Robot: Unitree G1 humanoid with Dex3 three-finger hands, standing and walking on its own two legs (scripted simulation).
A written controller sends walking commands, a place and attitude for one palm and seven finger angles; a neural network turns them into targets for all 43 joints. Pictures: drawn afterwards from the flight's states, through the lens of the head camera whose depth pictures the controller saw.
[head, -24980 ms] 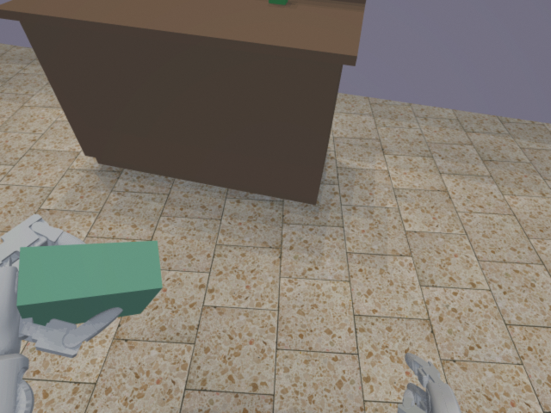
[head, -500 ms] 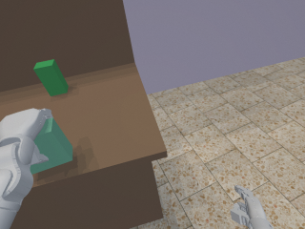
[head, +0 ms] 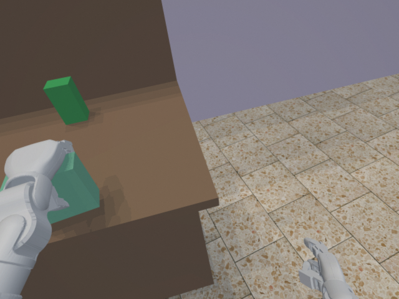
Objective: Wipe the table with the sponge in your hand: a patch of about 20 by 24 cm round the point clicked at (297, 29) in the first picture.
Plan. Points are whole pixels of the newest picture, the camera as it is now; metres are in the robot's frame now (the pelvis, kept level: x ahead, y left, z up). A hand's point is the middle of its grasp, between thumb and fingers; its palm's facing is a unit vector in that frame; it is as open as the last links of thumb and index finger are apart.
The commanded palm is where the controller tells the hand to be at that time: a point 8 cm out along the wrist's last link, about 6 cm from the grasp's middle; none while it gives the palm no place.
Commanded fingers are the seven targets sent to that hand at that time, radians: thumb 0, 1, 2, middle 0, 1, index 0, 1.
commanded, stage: move the sponge above the wiping area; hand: left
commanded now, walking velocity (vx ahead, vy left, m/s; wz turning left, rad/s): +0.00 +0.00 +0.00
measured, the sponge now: (61, 196) +0.25 +0.33 +0.10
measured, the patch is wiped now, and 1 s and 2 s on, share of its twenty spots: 0.00 0.00 0.00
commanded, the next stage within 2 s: lower the sponge onto the table in 0.44 s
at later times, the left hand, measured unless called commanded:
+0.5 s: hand (65, 174) +0.27 +0.31 +0.15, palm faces -0.05 -0.05 -1.00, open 9.6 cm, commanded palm +0.24 +0.32 +0.24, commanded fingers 0.00 0.10 1.30 -1.20 -1.60 -1.20 -1.60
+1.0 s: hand (70, 173) +0.28 +0.30 +0.14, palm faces -0.04 -0.02 -1.00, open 9.6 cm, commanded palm +0.24 +0.32 +0.23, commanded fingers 0.00 0.10 1.30 -1.20 -1.60 -1.20 -1.60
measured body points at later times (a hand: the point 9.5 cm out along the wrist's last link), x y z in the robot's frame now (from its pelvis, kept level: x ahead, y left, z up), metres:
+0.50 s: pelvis +0.02 +0.00 +0.00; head +0.02 -0.06 +0.45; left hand +0.27 +0.31 +0.20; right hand +0.26 -0.21 -0.10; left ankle +0.02 +0.12 -0.74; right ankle +0.00 -0.11 -0.74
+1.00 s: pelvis +0.01 -0.01 +0.00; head +0.01 -0.06 +0.45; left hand +0.28 +0.30 +0.20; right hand +0.26 -0.21 -0.09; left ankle +0.02 +0.12 -0.74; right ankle +0.00 -0.11 -0.74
